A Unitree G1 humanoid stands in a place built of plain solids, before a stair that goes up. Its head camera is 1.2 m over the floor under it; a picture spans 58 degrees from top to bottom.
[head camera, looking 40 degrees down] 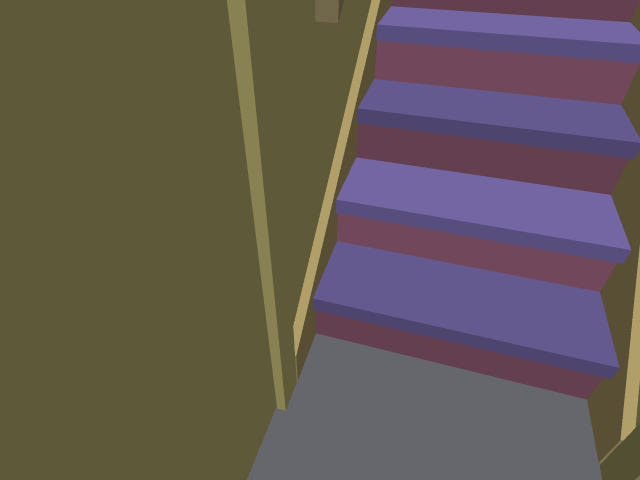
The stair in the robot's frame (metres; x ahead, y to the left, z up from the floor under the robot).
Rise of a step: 0.20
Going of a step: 0.25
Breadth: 0.85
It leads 17 degrees to the right of straight ahead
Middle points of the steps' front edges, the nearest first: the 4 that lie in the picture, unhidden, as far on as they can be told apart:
0.78 -0.38 0.21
1.03 -0.46 0.41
1.27 -0.53 0.61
1.51 -0.61 0.81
